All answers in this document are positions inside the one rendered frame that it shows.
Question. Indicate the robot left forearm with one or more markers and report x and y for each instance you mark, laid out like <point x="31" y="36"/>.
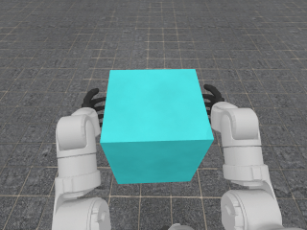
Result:
<point x="76" y="153"/>

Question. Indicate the robot right forearm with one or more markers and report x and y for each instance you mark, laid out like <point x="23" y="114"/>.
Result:
<point x="243" y="158"/>

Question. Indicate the robot right upper arm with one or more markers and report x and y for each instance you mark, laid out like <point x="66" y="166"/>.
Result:
<point x="251" y="209"/>

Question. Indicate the left robot hand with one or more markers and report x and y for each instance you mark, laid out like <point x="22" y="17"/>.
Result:
<point x="88" y="102"/>

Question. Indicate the carton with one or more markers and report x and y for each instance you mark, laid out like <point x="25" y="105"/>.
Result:
<point x="155" y="127"/>

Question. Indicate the right robot hand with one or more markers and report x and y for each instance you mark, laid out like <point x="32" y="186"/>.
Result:
<point x="215" y="98"/>

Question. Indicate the robot left upper arm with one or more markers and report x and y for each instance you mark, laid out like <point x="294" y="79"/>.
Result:
<point x="90" y="213"/>

